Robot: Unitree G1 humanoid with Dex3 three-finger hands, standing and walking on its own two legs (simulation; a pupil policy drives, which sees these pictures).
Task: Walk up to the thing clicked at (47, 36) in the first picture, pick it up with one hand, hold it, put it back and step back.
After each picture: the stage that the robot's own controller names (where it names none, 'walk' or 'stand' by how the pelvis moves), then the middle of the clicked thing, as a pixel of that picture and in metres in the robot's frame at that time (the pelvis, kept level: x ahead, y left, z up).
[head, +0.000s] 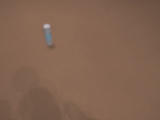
stand; (48, 35) +1.33 +0.35 -0.65
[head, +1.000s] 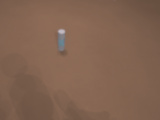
walk; (61, 40) +1.23 +0.13 -0.63
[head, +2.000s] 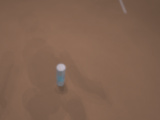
walk; (60, 75) +0.74 +0.10 -0.64
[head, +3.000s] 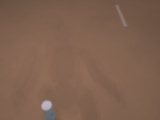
walk; (48, 112) +0.47 +0.22 -0.63
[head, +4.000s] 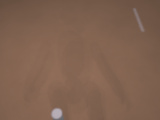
stand; (58, 119) +0.41 +0.17 -0.64
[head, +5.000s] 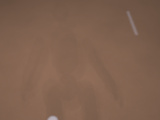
stand; out of the picture +0.37 +0.17 -0.66
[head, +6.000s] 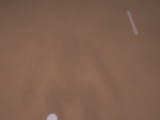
stand; out of the picture +0.38 +0.18 -0.66
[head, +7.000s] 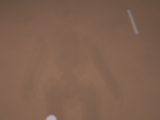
stand; out of the picture +0.37 +0.18 -0.66
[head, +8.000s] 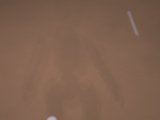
stand; out of the picture +0.36 +0.18 -0.66
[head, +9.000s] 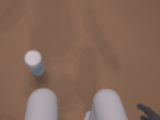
go down; (36, 64) +0.43 +0.19 -0.37
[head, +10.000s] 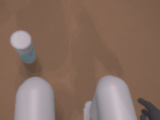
go down; (25, 49) +0.45 +0.21 -0.27
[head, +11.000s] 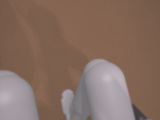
close in; out of the picture +0.44 +0.25 -0.17
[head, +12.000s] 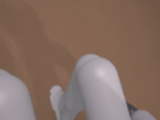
close; out of the picture +0.44 +0.26 -0.16
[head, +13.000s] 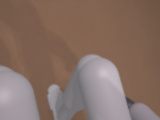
lift; out of the picture +0.41 +0.25 -0.17
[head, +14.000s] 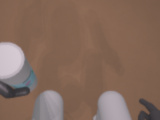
lift; (19, 74) +0.32 +0.19 +0.03
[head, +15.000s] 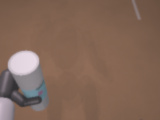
hold; (33, 86) +0.30 +0.15 +0.04
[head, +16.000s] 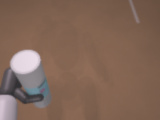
hold; (35, 84) +0.31 +0.15 +0.04
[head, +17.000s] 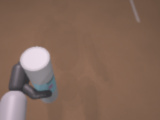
crouch; (43, 80) +0.32 +0.13 +0.04
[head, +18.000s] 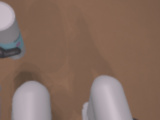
crouch; (8, 37) +0.45 +0.19 -0.04
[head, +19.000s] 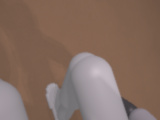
lower; out of the picture +0.44 +0.26 -0.17
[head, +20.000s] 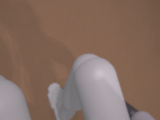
lower; out of the picture +0.43 +0.26 -0.17
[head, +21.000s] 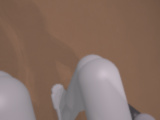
lower; out of the picture +0.43 +0.26 -0.16
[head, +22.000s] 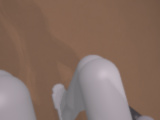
lower; out of the picture +0.42 +0.25 -0.15
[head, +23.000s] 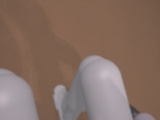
loosen; out of the picture +0.41 +0.24 -0.16
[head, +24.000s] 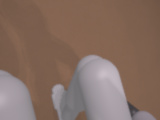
withdraw; out of the picture +0.41 +0.23 -0.17
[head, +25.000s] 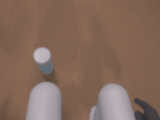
walk; (44, 62) +0.43 +0.17 -0.33
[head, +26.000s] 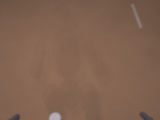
stand; out of the picture +0.36 +0.14 -0.59
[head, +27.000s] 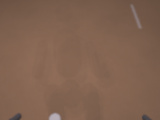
stand; out of the picture +0.36 +0.15 -0.60
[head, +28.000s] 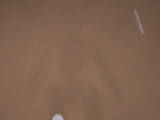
stand; out of the picture +0.36 +0.14 -0.63
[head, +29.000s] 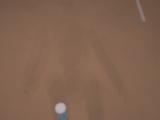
walk; (61, 113) +0.39 +0.12 -0.64
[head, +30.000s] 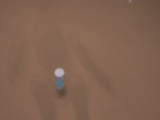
walk; (59, 79) +0.61 +0.10 -0.64
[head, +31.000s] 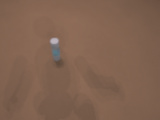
walk; (55, 50) +0.91 +0.23 -0.62
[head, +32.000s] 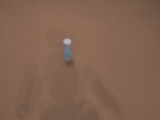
stand; (67, 50) +1.00 +0.13 -0.64
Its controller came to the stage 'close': yes
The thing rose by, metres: 0.69
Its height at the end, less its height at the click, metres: +0.00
